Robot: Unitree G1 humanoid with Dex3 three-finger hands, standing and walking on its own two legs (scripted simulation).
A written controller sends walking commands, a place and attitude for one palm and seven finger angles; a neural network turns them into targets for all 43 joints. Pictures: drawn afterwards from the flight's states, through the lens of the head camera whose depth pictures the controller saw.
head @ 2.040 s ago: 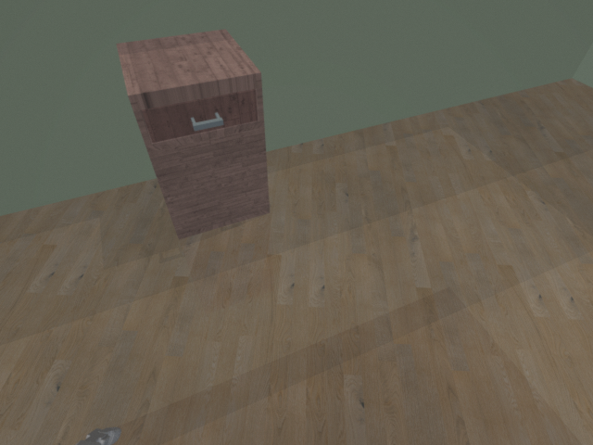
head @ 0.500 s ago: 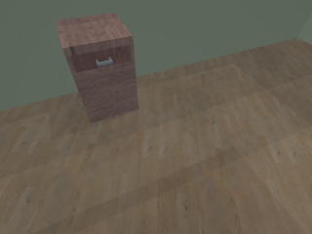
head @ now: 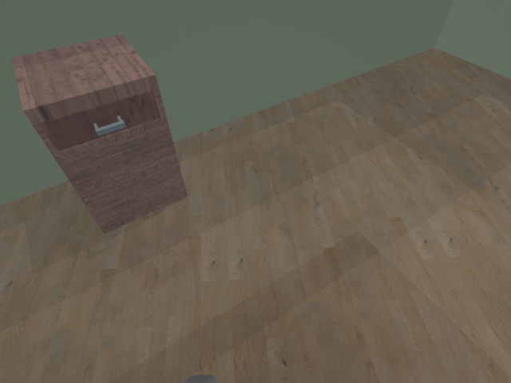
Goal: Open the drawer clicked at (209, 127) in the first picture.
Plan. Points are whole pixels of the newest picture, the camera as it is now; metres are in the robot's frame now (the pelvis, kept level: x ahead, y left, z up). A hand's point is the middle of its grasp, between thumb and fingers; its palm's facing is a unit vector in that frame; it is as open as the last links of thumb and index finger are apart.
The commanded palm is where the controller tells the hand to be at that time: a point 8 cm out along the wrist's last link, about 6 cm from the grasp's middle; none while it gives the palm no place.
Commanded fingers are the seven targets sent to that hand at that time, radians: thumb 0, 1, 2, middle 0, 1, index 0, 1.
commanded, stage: walk to a spot facing it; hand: left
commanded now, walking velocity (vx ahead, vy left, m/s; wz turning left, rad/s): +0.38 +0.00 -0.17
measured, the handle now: (109, 125) +0.94 +0.63 -0.20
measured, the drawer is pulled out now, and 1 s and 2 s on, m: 0.00 0.00 0.00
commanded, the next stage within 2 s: turn to face it in 0.80 s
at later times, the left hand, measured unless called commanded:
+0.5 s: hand (146, 336) +0.23 +0.25 -0.19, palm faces -0.06 -0.99 -0.15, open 7.4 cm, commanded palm none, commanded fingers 0.00 0.90 0.90 -0.20 -0.30 -0.20 -0.30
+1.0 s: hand (226, 210) +0.57 +0.14 -0.18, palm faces -0.39 -0.91 -0.17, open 7.4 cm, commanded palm none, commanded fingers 0.00 0.90 0.90 -0.20 -0.30 -0.20 -0.30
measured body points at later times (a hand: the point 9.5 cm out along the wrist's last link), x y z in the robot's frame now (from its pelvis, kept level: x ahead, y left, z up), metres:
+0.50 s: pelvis +0.22 +0.08 +0.00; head +0.23 +0.10 +0.44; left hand +0.24 +0.30 -0.17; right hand +0.26 -0.17 -0.14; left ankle +0.27 +0.13 -0.74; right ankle +0.14 -0.05 -0.63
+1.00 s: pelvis +0.40 +0.03 -0.02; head +0.43 +0.01 +0.42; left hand +0.59 +0.19 -0.17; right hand +0.23 -0.12 -0.17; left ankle +0.29 +0.14 -0.68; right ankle +0.44 -0.06 -0.74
